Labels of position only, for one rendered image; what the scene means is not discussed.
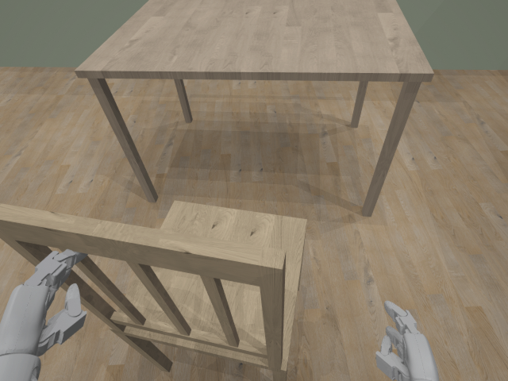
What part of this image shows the robot left hand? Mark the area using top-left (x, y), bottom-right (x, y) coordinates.
top-left (0, 249), bottom-right (88, 356)

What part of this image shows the left robot forearm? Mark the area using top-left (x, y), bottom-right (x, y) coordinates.
top-left (0, 353), bottom-right (41, 381)

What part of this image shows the table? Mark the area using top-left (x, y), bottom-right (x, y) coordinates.
top-left (75, 0), bottom-right (434, 217)

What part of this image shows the chair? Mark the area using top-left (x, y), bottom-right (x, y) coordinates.
top-left (0, 200), bottom-right (307, 381)

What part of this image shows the robot right hand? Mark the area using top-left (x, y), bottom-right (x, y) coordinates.
top-left (375, 301), bottom-right (439, 381)

